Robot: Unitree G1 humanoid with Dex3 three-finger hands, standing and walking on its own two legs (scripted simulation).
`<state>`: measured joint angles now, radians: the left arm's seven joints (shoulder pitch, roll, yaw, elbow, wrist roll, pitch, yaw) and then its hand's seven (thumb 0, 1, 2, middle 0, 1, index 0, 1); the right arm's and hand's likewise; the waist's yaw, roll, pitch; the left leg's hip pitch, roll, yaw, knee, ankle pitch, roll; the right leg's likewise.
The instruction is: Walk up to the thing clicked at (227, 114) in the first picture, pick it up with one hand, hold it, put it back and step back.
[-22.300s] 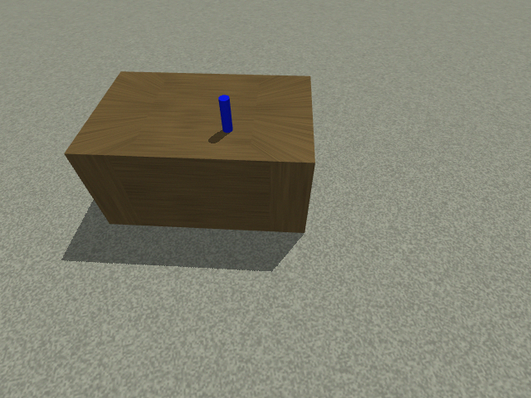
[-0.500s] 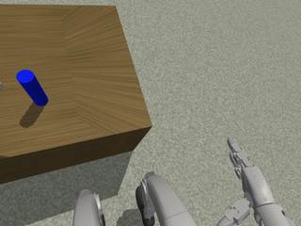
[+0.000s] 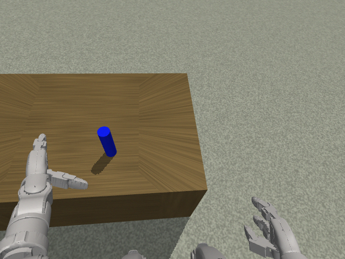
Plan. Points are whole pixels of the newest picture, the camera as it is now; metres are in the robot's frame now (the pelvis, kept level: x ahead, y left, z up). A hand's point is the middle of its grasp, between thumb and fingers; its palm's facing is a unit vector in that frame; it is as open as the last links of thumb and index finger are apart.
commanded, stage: home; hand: left
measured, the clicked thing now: (107, 142) +0.51 +0.20 -0.19
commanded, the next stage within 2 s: none
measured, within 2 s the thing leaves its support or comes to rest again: neither
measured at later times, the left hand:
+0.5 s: hand (97, 255) +0.16 +0.16 -0.05, palm faces +0.14 -0.96 -0.23, open 17.6 cm
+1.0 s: hand (94, 258) +0.16 +0.16 -0.04, palm faces +0.14 -0.96 -0.25, open 17.5 cm
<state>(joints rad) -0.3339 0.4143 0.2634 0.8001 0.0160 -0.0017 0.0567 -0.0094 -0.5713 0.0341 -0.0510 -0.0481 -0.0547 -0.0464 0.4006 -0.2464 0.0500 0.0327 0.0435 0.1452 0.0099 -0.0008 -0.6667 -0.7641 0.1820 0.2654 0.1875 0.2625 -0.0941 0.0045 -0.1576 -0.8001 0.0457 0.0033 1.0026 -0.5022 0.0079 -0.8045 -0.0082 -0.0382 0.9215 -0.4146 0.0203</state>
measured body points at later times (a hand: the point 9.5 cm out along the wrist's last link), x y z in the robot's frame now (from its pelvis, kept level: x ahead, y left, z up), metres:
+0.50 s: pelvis +0.00 -0.02 +0.01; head +0.03 -0.03 +0.46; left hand +0.15 +0.21 -0.03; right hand +0.17 -0.25 -0.03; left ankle -0.01 +0.11 -0.68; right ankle +0.01 -0.14 -0.68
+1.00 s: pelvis -0.02 -0.02 +0.01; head +0.01 -0.02 +0.46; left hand +0.14 +0.21 -0.02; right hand +0.15 -0.25 -0.03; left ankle -0.01 +0.11 -0.68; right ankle +0.01 -0.14 -0.68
